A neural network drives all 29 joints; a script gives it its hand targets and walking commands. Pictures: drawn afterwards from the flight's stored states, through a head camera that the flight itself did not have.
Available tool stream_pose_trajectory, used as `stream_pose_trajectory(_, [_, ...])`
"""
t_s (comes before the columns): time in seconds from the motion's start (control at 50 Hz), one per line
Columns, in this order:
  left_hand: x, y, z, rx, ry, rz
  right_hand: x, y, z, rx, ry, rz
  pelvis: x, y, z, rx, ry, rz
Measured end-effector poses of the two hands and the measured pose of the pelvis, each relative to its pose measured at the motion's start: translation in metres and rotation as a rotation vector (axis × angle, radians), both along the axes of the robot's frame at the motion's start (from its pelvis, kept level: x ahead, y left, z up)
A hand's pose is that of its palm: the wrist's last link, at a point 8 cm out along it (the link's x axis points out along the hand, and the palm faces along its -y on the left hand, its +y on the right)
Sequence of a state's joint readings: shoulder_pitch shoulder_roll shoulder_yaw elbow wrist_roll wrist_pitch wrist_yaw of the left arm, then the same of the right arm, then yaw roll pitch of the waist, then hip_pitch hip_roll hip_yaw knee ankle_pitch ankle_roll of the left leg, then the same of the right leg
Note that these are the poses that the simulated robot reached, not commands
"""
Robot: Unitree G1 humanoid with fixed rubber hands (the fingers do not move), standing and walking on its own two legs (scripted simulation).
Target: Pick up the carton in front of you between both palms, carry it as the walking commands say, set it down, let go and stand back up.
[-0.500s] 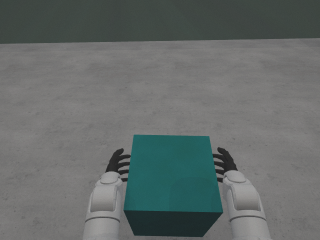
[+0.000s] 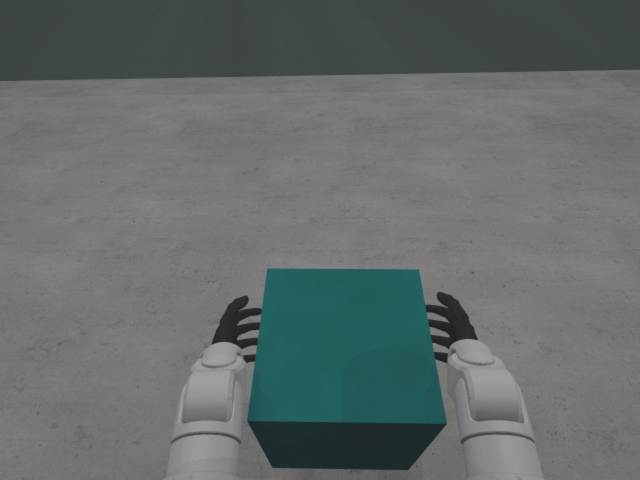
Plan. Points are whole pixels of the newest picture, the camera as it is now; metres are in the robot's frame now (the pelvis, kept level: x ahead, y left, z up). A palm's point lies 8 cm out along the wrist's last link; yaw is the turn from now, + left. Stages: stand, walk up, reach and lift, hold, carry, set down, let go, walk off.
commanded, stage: hold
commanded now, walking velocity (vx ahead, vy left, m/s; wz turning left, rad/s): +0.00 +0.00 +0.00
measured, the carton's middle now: (341, 374) +0.31 +0.00 -0.05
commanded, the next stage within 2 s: set down in 0.86 s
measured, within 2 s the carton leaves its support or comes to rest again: neither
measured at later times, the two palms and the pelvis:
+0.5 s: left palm (219, 375) +0.26 +0.14 +0.05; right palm (456, 331) +0.31 -0.15 +0.05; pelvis -0.01 -0.05 +0.01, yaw +10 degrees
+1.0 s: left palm (221, 364) +0.27 +0.14 +0.05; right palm (453, 320) +0.33 -0.15 +0.05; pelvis +0.00 -0.05 +0.01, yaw +11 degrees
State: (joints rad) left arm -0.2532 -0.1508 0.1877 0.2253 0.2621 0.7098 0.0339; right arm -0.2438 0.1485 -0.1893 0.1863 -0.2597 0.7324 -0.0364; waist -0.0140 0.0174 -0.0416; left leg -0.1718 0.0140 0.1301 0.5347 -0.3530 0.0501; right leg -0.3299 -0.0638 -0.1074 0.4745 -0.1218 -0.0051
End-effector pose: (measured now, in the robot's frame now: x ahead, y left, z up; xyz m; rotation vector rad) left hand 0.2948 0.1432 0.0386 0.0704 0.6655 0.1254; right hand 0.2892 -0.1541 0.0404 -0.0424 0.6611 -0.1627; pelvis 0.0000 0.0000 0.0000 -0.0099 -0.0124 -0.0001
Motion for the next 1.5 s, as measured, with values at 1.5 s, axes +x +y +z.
stream_pose_trajectory(1.5, [0.038,-0.01,-0.175,-0.017,0.039,0.133,0.071,-0.007,-0.175,0.044,0.008,0.059,-0.029,-0.035,-0.051,-0.014,0.474,0.165])
